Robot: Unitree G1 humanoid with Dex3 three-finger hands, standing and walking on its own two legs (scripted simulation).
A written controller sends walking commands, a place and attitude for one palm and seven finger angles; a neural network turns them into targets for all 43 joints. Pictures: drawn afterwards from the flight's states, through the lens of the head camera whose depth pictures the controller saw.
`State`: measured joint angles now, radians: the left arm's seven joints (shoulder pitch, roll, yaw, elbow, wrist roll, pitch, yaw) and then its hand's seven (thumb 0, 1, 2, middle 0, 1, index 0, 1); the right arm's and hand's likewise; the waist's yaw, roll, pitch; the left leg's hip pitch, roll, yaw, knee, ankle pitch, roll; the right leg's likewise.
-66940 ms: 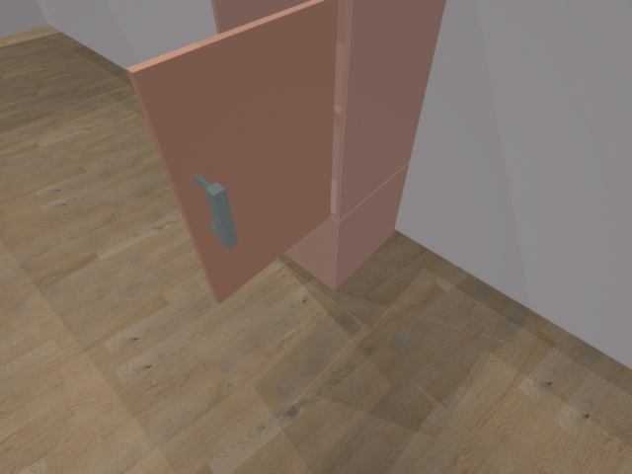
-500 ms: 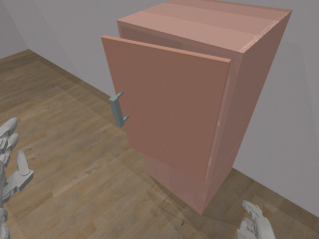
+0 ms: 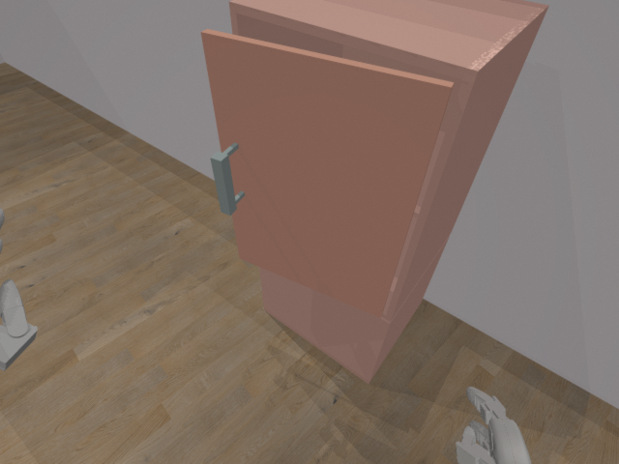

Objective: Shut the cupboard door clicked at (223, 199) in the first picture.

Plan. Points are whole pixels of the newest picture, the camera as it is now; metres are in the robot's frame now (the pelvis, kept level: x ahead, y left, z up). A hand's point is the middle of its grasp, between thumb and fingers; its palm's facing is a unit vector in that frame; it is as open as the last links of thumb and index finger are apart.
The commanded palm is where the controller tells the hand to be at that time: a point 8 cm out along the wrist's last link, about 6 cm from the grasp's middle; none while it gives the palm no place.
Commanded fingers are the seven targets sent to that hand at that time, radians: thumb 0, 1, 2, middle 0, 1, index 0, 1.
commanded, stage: step back with the hand held close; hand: left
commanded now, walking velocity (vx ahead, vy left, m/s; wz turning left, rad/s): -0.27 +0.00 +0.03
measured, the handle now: (230, 179) +0.66 +0.20 -0.02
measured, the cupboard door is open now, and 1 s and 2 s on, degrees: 11 11 11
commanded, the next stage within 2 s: stop stepping back and stand still in 0.58 s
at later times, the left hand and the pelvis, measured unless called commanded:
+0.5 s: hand out of the picture +0.08 +0.28 +0.18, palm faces +0.56 -0.71 -0.44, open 7.5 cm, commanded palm -0.01 +0.30 +0.19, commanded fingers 0.00 0.90 0.90 -0.20 -0.30 -0.20 -0.30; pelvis -0.11 -0.02 -0.01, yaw +9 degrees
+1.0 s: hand out of the picture +0.00 +0.26 +0.17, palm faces +0.44 -0.80 -0.39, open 7.5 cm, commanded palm -0.08 +0.29 +0.19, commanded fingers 0.00 0.90 0.90 -0.20 -0.30 -0.20 -0.30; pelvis -0.22 -0.01 +0.01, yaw +0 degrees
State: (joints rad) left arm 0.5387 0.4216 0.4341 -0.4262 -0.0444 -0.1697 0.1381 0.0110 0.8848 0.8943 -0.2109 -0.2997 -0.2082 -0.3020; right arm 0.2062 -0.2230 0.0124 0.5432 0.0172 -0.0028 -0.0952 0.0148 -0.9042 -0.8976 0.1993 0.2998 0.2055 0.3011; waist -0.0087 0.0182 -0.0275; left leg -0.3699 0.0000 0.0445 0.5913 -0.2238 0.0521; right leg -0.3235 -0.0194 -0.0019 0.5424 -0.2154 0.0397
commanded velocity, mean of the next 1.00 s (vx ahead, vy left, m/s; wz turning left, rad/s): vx -0.17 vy -0.02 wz -0.08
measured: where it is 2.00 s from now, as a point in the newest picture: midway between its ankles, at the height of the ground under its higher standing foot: outside the picture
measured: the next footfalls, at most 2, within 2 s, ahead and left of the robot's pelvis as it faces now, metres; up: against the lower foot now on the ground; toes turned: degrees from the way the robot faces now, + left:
right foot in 0.62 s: -0.16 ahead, -0.15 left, +0.00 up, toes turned +7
left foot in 0.84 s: -0.11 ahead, +0.10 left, +0.00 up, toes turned +7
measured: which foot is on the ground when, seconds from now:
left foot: down 0.00-0.64, up 0.66-0.82, down 0.84-1.00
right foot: down 0.00-0.40, up 0.42-0.60, down 0.62-0.90, up 0.92-1.00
